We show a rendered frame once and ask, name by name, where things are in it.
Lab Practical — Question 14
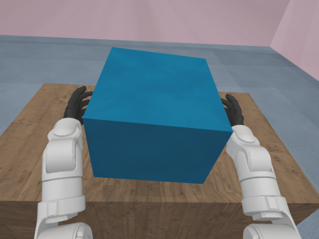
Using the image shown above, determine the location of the pedestal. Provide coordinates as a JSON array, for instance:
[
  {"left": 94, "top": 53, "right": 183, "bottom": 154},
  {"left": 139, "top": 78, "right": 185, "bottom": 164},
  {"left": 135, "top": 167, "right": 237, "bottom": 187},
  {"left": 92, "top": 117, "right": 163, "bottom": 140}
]
[{"left": 0, "top": 83, "right": 319, "bottom": 239}]

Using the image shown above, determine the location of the robot right hand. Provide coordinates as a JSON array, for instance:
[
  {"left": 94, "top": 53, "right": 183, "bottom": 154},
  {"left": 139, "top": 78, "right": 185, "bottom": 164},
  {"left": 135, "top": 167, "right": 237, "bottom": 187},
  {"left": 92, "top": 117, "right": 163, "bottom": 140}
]
[{"left": 221, "top": 94, "right": 244, "bottom": 127}]

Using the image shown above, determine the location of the robot left hand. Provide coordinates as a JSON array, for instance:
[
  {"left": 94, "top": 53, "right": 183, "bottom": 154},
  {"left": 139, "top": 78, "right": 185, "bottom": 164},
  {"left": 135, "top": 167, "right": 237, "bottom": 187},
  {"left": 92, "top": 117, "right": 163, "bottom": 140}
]
[{"left": 63, "top": 86, "right": 93, "bottom": 125}]

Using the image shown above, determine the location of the robot left upper arm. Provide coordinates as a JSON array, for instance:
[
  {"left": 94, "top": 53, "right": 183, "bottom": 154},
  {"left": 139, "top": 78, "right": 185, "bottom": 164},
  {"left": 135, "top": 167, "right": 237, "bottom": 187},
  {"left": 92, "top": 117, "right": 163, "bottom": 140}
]
[{"left": 37, "top": 222, "right": 93, "bottom": 239}]

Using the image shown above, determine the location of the robot right upper arm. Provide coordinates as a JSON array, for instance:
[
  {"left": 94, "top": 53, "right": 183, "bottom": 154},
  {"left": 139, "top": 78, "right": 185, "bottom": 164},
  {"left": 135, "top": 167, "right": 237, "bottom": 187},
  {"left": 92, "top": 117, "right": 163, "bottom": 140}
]
[{"left": 243, "top": 224, "right": 300, "bottom": 239}]

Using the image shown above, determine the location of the carton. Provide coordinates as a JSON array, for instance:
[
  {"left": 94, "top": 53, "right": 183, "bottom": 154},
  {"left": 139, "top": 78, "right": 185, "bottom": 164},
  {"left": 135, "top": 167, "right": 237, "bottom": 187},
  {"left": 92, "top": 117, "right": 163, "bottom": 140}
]
[{"left": 82, "top": 47, "right": 233, "bottom": 184}]

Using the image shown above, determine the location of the right robot forearm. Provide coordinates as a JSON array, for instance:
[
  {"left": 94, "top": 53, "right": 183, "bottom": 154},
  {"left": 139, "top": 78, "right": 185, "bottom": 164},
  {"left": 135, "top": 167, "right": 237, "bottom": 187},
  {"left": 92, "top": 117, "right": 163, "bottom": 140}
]
[{"left": 226, "top": 125, "right": 302, "bottom": 239}]

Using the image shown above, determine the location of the left robot forearm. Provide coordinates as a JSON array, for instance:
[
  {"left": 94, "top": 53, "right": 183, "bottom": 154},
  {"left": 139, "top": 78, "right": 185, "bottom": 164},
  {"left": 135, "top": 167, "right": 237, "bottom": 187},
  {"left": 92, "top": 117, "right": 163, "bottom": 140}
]
[{"left": 34, "top": 118, "right": 86, "bottom": 239}]

